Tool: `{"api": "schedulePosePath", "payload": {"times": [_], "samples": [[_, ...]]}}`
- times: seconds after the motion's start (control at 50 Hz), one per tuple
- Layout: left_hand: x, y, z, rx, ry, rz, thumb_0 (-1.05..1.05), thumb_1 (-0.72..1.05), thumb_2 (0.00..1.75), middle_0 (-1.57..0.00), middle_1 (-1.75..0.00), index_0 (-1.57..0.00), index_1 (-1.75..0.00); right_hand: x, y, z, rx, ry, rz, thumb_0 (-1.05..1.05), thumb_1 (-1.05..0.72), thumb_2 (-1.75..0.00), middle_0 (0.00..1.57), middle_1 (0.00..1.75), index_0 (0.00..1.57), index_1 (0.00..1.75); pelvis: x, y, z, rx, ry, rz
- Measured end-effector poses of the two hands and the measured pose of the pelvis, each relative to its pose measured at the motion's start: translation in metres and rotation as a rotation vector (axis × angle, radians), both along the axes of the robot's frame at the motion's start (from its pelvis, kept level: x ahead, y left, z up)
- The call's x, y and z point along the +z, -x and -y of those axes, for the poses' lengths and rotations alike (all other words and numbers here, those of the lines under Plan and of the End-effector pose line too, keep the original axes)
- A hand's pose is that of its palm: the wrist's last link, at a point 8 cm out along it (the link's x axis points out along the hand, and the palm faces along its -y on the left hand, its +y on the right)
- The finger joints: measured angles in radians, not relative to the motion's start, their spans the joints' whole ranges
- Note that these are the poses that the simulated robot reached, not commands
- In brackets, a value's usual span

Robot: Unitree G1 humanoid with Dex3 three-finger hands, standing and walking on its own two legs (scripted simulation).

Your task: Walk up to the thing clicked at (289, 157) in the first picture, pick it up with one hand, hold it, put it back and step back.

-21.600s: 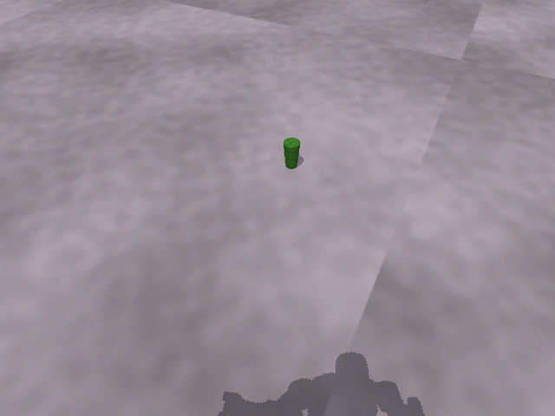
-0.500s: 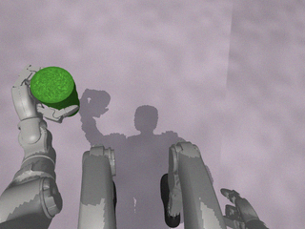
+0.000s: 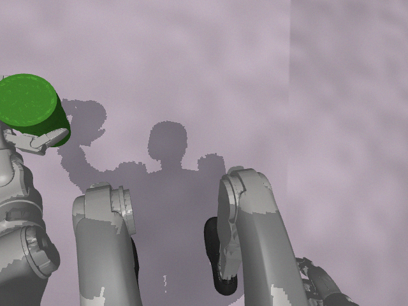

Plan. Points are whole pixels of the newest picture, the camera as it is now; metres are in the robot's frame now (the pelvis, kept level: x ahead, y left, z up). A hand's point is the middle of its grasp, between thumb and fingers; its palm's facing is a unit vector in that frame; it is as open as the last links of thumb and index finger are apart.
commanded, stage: crouch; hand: left
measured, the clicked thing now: (41, 118) +0.45 +0.27 -0.09
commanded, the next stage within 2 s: lower in 0.32 s
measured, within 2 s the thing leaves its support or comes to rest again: rests again in 1.62 s
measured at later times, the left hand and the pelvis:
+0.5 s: hand (38, 124) +0.46 +0.29 -0.13, palm faces +0.34 -0.94 -0.03, open 11.3 cm; pelvis +0.00 +0.01 -0.03, yaw -3 degrees
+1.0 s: hand (48, 133) +0.46 +0.29 -0.19, palm faces +0.38 -0.92 -0.04, open 11.3 cm; pelvis +0.00 +0.01 -0.04, yaw -6 degrees
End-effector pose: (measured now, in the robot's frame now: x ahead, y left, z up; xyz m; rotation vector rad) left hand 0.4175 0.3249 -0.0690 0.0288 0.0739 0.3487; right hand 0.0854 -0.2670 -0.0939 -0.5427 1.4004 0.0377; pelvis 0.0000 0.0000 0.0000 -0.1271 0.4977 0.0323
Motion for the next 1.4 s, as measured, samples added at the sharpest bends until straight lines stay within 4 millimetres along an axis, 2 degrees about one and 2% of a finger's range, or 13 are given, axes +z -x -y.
{"api": "schedulePosePath", "payload": {"times": [0.16,0.52,0.8,0.98,1.24,1.4], "samples": [[-0.027,0.004,-0.004,0.011,0.009,-0.008,-0.04,-0.61,0.92,-0.74,-1.13,-0.71,-1.18,-0.006,-0.007,0.004,0.045,0.033,-0.021,0.00,-0.91,-0.91,0.20,0.30,0.20,0.30,-0.013,-0.002,-0.001,-0.009,0.015,0.022],[-0.057,0.001,-0.005,0.004,0.013,-0.009,-0.04,-0.61,0.92,-0.74,-1.13,-0.71,-1.18,-0.010,-0.011,-0.001,0.117,0.061,-0.044,0.00,-0.92,-0.91,0.20,0.30,0.20,0.30,-0.027,-0.001,-0.005,-0.025,0.050,0.072],[-0.107,0.002,-0.002,0.037,0.025,-0.030,-0.04,-0.61,0.93,-0.74,-1.13,-0.71,-1.18,-0.003,-0.008,-0.003,0.212,0.118,-0.102,0.00,-0.92,-0.91,0.20,0.30,0.20,0.30,-0.037,0.001,-0.009,-0.047,0.086,0.129],[-0.118,-0.001,-0.007,0.043,0.008,-0.029,-0.04,-0.61,0.93,-0.74,-1.13,-0.71,-1.18,0.003,-0.011,-0.004,0.272,0.146,-0.125,0.00,-0.93,-0.91,0.20,0.30,0.20,0.30,-0.039,0.001,-0.012,-0.053,0.111,0.153],[-0.138,0.000,0.000,0.047,0.032,-0.038,-0.04,-0.61,0.93,-0.74,-1.13,-0.71,-1.18,0.008,-0.018,-0.008,0.349,0.179,-0.103,0.00,-0.92,-0.91,0.20,0.30,0.20,0.30,-0.045,0.007,-0.015,-0.072,0.135,0.205],[-0.146,0.001,-0.005,0.061,0.020,-0.033,-0.04,-0.61,0.93,-0.74,-1.13,-0.71,-1.18,0.012,-0.018,-0.013,0.387,0.199,-0.119,0.00,-0.92,-0.91,0.20,0.30,0.20,0.30,-0.047,0.008,-0.017,-0.078,0.150,0.227]]}}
